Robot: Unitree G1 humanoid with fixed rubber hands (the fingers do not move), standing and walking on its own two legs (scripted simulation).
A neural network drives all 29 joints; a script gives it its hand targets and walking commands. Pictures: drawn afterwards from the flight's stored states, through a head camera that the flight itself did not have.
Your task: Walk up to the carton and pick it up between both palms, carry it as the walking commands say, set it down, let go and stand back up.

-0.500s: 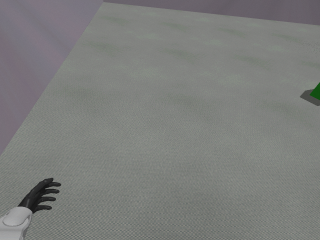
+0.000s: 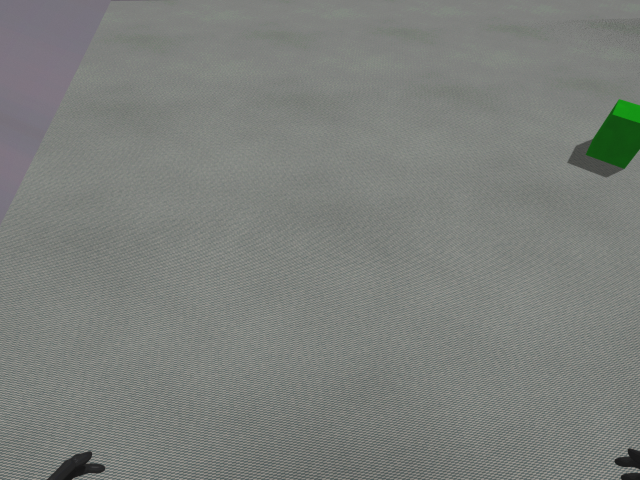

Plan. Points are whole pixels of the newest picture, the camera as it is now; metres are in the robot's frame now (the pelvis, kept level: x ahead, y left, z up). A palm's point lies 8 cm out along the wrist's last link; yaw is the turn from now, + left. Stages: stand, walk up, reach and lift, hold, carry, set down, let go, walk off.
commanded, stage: walk up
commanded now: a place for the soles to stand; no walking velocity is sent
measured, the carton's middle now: (621, 133) +2.01 -1.53 -0.64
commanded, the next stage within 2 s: none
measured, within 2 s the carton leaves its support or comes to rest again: neither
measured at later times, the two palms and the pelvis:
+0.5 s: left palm (233, 248) +0.52 +0.21 -0.07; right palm out of the picture +0.30 -0.45 -0.06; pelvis +0.30 -0.09 +0.01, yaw -12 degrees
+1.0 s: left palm (346, 116) +0.93 +0.01 -0.03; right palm out of the picture +0.42 -0.54 -0.01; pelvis +0.58 -0.19 +0.02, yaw -22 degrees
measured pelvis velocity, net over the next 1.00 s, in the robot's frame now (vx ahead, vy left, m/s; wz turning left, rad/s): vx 0.58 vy -0.19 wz -0.39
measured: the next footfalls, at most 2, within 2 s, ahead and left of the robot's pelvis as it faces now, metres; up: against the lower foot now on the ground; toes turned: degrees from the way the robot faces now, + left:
right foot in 0.34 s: +0.33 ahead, -0.23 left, +0.00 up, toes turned -12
left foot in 0.62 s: +0.59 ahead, -0.02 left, +0.00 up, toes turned -4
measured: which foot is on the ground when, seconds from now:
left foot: down 0.00-0.36, up 0.38-0.60, down 0.62-1.00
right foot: up 0.00-0.32, down 0.34-0.62, up 0.64-1.00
